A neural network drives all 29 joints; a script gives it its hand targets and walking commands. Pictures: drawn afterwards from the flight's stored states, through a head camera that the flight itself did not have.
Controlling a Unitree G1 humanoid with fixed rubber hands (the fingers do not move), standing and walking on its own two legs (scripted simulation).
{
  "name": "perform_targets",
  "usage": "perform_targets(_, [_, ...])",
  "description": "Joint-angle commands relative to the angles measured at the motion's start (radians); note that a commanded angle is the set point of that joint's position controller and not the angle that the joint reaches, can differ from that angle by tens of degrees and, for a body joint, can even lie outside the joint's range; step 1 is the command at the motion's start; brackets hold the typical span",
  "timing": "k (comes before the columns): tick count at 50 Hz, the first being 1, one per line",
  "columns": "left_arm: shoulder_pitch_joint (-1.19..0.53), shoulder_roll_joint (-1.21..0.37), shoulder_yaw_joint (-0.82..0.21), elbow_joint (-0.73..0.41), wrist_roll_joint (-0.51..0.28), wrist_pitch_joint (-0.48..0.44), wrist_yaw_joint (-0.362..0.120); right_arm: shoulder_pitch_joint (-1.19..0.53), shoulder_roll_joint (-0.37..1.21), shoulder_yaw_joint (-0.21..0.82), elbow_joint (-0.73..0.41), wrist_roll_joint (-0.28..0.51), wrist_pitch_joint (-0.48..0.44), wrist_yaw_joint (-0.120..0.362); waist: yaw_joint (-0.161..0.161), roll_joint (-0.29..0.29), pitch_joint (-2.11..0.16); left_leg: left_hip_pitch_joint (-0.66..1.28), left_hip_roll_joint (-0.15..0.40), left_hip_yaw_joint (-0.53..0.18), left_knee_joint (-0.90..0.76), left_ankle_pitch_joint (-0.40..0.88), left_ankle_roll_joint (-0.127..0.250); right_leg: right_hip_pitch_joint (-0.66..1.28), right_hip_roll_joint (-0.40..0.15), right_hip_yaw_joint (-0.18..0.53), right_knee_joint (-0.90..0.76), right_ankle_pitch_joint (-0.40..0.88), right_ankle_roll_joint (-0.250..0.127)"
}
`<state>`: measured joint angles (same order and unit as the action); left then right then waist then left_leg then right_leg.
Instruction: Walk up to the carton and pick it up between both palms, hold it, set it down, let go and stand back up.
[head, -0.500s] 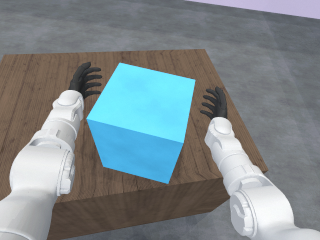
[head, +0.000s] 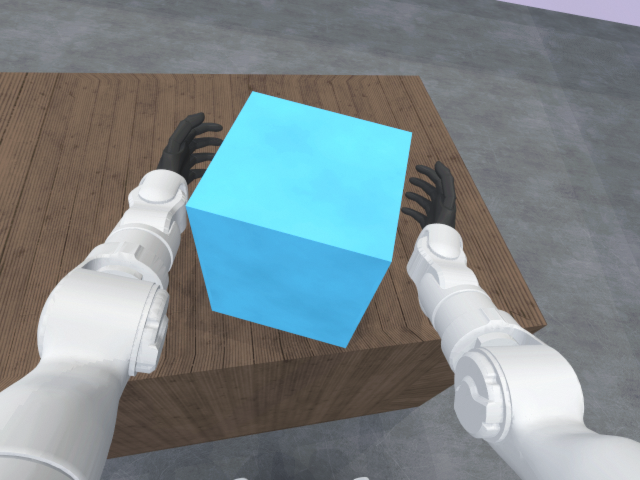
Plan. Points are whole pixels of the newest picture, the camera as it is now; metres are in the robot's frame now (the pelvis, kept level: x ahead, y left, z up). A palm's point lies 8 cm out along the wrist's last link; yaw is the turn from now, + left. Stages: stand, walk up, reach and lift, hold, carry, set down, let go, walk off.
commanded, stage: reach and lift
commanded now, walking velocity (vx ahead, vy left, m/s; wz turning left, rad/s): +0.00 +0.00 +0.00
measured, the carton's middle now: (302, 229) +0.44 -0.02 +0.02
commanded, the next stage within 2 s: none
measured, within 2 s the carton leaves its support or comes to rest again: neither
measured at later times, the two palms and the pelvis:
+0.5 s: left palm (188, 174) +0.48 +0.12 +0.09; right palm (422, 226) +0.40 -0.17 +0.07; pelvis +0.01 +0.01 +0.01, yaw +1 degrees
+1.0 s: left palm (188, 185) +0.47 +0.12 +0.08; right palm (426, 226) +0.40 -0.17 +0.07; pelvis +0.03 -0.01 +0.03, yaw +2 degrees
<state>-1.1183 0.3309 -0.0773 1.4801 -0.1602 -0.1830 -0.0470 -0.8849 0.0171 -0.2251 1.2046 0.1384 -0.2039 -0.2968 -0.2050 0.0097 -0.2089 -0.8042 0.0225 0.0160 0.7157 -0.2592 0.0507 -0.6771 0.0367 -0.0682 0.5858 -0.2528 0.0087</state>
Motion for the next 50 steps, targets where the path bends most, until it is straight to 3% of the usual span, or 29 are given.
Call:
perform_targets(1, [-0.438, 0.034, 0.004, -0.102, 0.004, -0.018, -0.008, -0.415, -0.104, 0.006, -0.138, -0.012, -0.032, -0.002, -0.006, 0.191, -0.548, 0.612, 0.023, -0.07, -0.022, 0.286, -0.119, -0.033, -0.002, -0.035, -0.059, 0.239, -0.013])
perform_targets(8, [-0.449, -0.024, 0.067, -0.19, 0.072, -0.028, 0.0, -0.401, -0.048, -0.048, -0.14, -0.08, -0.049, -0.001, -0.007, 0.173, -0.565, 0.659, 0.036, -0.075, -0.027, 0.353, -0.124, -0.022, 0.006, -0.047, -0.065, 0.258, -0.012])
perform_targets(13, [-0.431, -0.132, 0.136, -0.208, 0.169, -0.024, -0.021, -0.397, 0.056, -0.116, -0.133, -0.174, -0.076, 0.021, 0.006, 0.173, -0.51, 0.686, 0.042, -0.073, -0.043, 0.38, -0.126, -0.009, 0.001, -0.054, -0.093, 0.237, -0.016])
perform_targets(19, [-0.397, -0.281, 0.263, -0.24, 0.373, -0.045, -0.042, -0.361, 0.185, -0.247, -0.11, -0.367, -0.162, 0.099, 0.037, 0.215, -0.48, 0.787, 0.054, -0.059, -0.08, 0.477, -0.158, 0.047, 0.005, -0.073, -0.134, 0.238, -0.021])
perform_targets(23, [-0.36, -0.541, 0.31, -0.145, 0.504, -0.064, -0.099, -0.377, 0.451, -0.274, -0.093, -0.525, -0.199, 0.191, 0.052, 0.2, -0.416, 0.823, 0.047, -0.045, -0.121, 0.503, -0.164, 0.118, 0.005, -0.083, -0.178, 0.251, -0.02])
perform_targets(25, [-0.333, -0.62, 0.341, -0.112, 0.546, -0.078, -0.114, -0.381, 0.507, -0.278, -0.105, -0.57, -0.21, 0.232, 0.067, 0.2, -0.417, 0.837, 0.046, -0.039, -0.137, 0.532, -0.172, 0.163, 0.011, -0.08, -0.19, 0.267, -0.024])
perform_targets(29, [-0.309, -0.662, 0.386, -0.123, 0.584, -0.082, -0.112, -0.359, 0.541, -0.286, -0.092, -0.626, -0.214, 0.26, 0.065, 0.149, -0.375, 0.871, 0.051, -0.033, -0.179, 0.585, -0.174, 0.227, 0.015, -0.073, -0.225, 0.274, -0.012])
perform_targets(38, [-0.262, -0.686, 0.399, -0.167, 0.6, -0.066, -0.127, -0.304, 0.592, -0.268, -0.056, -0.665, -0.225, 0.252, 0.067, 0.064, -0.3, 0.84, 0.034, 0.002, -0.23, 0.592, -0.144, 0.348, 0.01, -0.054, -0.272, 0.347, -0.005])
perform_targets(50, [-0.242, -0.704, 0.401, -0.235, 0.624, -0.03, -0.148, -0.288, 0.615, -0.26, -0.072, -0.658, -0.256, 0.2, 0.073, 0.065, -0.293, 0.719, 0.004, 0.032, -0.262, 0.437, -0.11, 0.443, -0.012, -0.037, -0.268, 0.418, 0.002])
